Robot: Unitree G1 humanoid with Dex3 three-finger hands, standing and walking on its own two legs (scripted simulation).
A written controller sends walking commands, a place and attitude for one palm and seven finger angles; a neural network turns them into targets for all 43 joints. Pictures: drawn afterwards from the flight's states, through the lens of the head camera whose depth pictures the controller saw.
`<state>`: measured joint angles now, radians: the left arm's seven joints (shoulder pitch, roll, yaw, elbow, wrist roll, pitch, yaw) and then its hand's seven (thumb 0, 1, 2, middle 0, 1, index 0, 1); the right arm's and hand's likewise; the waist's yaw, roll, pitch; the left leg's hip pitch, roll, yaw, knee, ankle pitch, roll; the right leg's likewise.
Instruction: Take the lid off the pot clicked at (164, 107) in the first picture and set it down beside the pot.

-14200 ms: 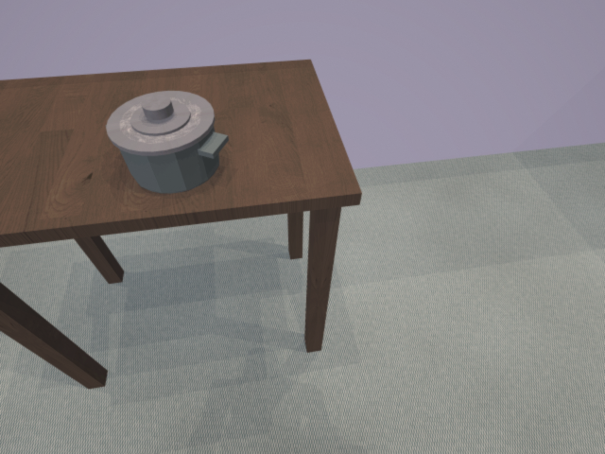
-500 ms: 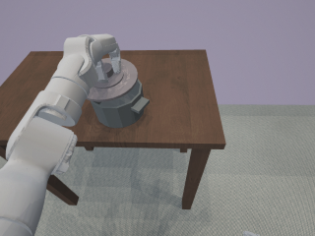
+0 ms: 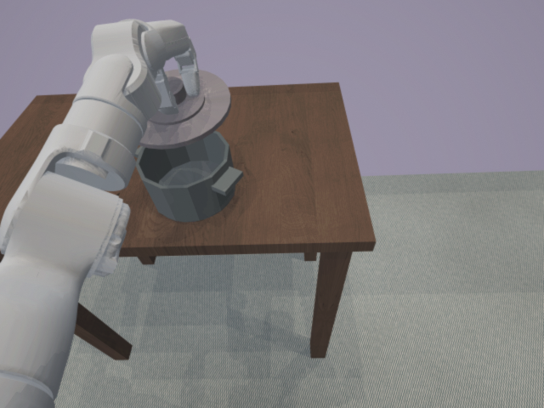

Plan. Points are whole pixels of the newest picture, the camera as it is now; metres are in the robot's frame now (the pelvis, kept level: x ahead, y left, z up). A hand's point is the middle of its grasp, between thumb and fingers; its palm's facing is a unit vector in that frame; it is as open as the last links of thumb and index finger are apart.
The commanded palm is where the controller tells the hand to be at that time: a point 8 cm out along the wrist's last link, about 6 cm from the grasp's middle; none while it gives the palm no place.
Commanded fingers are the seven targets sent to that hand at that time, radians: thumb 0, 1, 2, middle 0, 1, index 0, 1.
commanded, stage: lift the lid straight up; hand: left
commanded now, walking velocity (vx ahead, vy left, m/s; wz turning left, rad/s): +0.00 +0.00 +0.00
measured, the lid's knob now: (169, 91) +0.51 +0.13 +0.22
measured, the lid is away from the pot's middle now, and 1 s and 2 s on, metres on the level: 0.01 0.02 0.14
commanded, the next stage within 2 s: move the lid sideways beside the pot in 0.74 s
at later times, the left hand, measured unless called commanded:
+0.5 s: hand (134, 63) +0.48 +0.15 +0.28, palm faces -0.26 -0.07 -0.96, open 7.0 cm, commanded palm +0.47 +0.15 +0.36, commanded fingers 0.00 0.67 0.92 -0.81 -1.11 -0.91 -1.14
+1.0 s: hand (140, 52) +0.49 +0.14 +0.29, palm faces -0.23 -0.06 -0.97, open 6.9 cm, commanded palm +0.47 +0.17 +0.36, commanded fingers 0.00 0.67 0.92 -0.81 -1.11 -0.91 -1.14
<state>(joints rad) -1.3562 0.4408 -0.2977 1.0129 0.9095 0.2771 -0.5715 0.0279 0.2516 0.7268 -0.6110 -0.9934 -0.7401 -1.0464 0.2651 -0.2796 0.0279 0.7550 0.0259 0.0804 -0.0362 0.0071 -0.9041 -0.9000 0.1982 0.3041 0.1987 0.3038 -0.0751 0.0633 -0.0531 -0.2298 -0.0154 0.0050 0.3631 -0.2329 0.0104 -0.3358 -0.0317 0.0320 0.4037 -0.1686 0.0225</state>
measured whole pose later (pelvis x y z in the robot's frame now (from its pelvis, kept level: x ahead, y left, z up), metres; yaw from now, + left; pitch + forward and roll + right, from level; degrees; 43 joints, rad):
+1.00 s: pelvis +0.01 +0.01 +0.00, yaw +0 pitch +7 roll +1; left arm -1.42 0.49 -0.26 0.97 0.95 0.28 -0.61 0.04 0.25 0.73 -0.61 -0.99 -0.75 -1.05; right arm 0.23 -0.28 0.03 0.73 0.03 0.10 -0.03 0.01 -0.90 -0.90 0.20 0.30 0.20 0.30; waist -0.07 0.06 -0.07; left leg -0.23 -0.02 0.01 0.35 -0.23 0.02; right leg -0.33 -0.04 0.04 0.38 -0.16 0.03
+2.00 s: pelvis +0.01 +0.01 +0.00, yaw +1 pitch +8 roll +0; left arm -1.37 0.76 -0.20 0.98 0.99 0.19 -0.63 0.05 0.25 0.73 -0.61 -0.99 -0.76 -1.05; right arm 0.25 -0.30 0.03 0.70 0.06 0.17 -0.03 0.01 -0.90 -0.90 0.20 0.30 0.20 0.30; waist -0.09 0.04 -0.05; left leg -0.27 -0.01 -0.01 0.37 -0.24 0.02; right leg -0.33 -0.03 0.01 0.34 -0.15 0.03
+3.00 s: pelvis +0.02 +0.02 +0.00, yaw +1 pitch +10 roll -1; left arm -1.41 0.96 -0.12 1.11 1.03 0.11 -0.62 0.05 0.25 0.73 -0.61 -0.99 -0.76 -1.06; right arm 0.31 -0.30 0.03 0.73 0.08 0.17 -0.04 0.00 -0.90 -0.90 0.20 0.30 0.20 0.30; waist -0.10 0.03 -0.04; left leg -0.30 -0.01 -0.02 0.40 -0.27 0.02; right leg -0.33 -0.02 0.00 0.30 -0.15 0.04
